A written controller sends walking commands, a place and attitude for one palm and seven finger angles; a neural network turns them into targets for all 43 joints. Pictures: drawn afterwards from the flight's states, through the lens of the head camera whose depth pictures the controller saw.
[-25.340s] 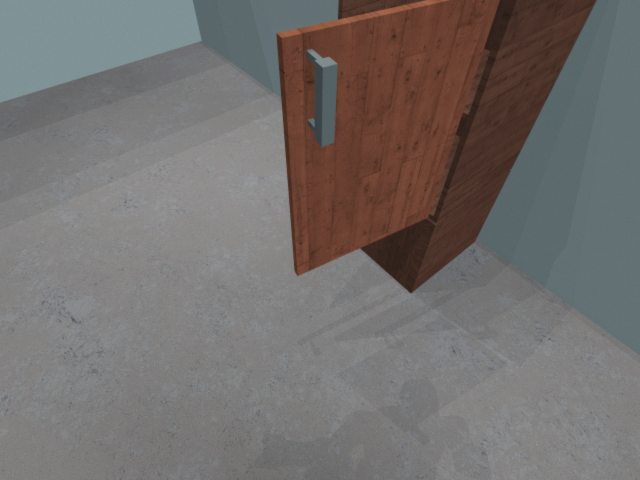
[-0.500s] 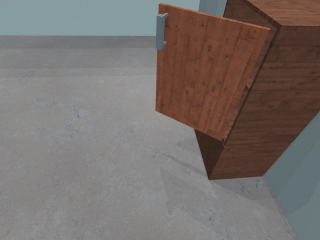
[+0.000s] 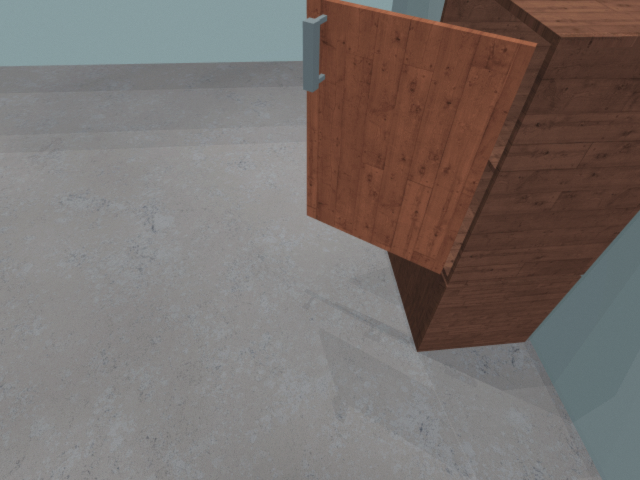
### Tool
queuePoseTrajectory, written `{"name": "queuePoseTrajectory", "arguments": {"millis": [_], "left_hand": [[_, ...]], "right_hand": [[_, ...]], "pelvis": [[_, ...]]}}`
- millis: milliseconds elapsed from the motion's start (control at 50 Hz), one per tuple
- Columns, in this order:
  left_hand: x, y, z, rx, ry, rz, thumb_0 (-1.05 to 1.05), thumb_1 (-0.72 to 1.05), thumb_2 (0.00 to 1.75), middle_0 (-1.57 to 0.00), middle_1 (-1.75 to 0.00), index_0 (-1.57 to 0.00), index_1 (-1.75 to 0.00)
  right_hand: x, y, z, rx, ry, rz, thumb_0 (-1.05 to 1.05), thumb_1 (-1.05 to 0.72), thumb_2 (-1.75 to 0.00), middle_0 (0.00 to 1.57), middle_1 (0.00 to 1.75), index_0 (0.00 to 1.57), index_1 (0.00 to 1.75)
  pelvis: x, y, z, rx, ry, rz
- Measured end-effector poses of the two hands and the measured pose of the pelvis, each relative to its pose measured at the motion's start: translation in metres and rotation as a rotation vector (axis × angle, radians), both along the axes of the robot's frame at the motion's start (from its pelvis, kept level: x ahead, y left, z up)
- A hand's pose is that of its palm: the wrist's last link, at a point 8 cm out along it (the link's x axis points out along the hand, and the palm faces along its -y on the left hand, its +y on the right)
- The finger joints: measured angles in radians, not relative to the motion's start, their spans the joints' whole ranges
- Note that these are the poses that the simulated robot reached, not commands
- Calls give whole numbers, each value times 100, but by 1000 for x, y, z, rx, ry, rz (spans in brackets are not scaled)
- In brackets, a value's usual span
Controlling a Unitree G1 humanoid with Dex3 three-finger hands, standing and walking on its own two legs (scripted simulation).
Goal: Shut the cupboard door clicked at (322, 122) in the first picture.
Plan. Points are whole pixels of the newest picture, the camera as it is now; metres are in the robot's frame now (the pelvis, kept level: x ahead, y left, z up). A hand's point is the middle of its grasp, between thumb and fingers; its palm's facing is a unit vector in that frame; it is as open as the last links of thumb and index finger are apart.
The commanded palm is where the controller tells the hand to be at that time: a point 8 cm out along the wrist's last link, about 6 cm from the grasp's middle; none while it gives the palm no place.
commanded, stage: look to check the result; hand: left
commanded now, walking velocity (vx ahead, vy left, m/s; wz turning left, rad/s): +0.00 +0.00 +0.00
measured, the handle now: (316, 53) +0.86 +0.05 +0.15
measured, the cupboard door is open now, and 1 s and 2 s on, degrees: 53 53 53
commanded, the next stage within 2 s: walk to a spot facing it in 0.18 s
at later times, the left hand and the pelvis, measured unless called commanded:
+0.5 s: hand out of the picture -0.02 +0.15 -0.19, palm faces +0.11 -0.98 -0.16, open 7.4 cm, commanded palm none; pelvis +0.00 +0.00 -0.01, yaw +4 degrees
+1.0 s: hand out of the picture +0.06 +0.23 -0.15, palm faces +0.32 -0.90 -0.28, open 7.4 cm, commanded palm none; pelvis -0.01 -0.03 +0.00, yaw +21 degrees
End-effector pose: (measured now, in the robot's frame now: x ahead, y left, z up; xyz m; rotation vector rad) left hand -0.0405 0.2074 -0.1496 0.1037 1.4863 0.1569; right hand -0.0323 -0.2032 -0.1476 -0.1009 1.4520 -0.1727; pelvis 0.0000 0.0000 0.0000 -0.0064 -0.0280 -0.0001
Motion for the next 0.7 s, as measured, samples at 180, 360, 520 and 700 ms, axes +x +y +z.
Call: {"name": "queuePoseTrajectory", "arguments": {"millis": [180, 360, 520, 700], "left_hand": [[6, -7, -1, -16, -8, -1, 0, 91, 90, -20, -29, -19, -30], [12, -11, -3, -24, -15, -1, 0, 91, 90, -20, -29, -20, -30], [16, -1, -8, 5, -52, 70, 0, 91, 90, -20, -29, -20, -30], [24, 34, -24, 51, -104, 135, 0, 91, 90, -20, -29, -20, -30]], "right_hand": [[8, -5, 1, -10, -12, 7, 1, -91, -90, 20, 30, 20, 30], [18, -9, 2, -18, -28, 11, 1, -91, -90, 20, 30, 20, 30], [28, -13, -3, -18, -6, 66, 1, -90, -90, 20, 30, 20, 30], [70, -22, -6, -79, -74, 159, 1, -90, -90, 20, 30, 20, 30]], "pelvis": [[2, -1, 0, 1, 1, 1], [5, -3, 0, 0, 1, 3], [1, -4, -7, -9, 20, 72], [-2, 6, -23, -17, 24, 146]]}}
